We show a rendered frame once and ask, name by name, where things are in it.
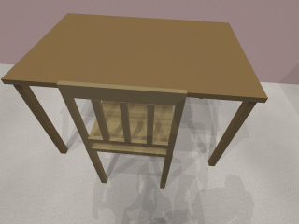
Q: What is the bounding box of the chair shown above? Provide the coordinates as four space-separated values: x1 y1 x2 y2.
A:
56 80 187 189

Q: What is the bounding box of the table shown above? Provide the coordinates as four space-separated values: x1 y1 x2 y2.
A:
1 13 268 166

